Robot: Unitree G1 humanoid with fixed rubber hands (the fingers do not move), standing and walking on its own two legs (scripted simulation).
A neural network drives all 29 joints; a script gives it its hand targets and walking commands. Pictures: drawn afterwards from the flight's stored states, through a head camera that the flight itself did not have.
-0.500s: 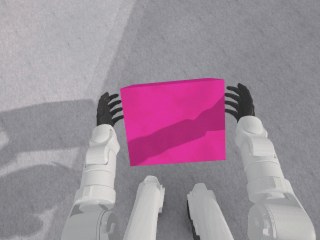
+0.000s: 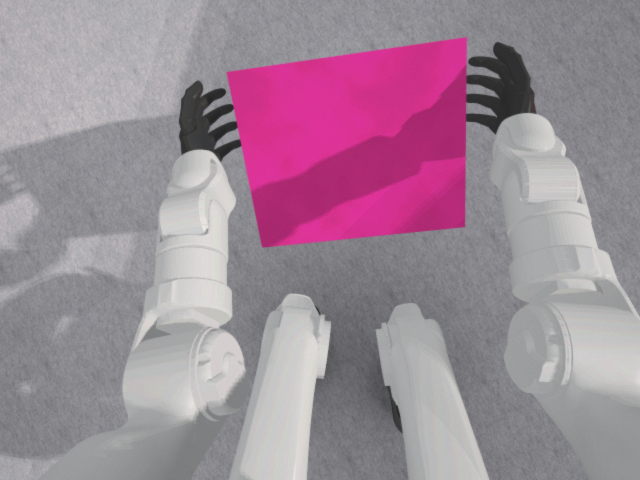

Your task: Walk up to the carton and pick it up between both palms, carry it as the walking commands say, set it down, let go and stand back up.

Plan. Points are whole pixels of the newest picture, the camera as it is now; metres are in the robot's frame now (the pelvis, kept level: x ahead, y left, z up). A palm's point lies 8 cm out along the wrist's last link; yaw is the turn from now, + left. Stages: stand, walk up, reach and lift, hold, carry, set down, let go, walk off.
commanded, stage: set down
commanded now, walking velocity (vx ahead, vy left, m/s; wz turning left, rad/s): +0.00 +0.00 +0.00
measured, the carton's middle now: (351, 142) +0.53 +0.01 -0.22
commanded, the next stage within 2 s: none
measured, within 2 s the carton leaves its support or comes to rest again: rests again in 1.84 s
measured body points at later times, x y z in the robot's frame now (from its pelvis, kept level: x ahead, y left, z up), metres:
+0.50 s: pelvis -0.02 -0.01 -0.05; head +0.34 -0.03 +0.21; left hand +0.50 +0.20 -0.20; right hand +0.54 -0.15 -0.21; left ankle +0.13 +0.12 -0.47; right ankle +0.08 -0.10 -0.47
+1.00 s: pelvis -0.02 +0.00 -0.11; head +0.35 -0.02 +0.13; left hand +0.53 +0.20 -0.26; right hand +0.58 -0.16 -0.27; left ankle +0.13 +0.12 -0.47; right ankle +0.08 -0.10 -0.47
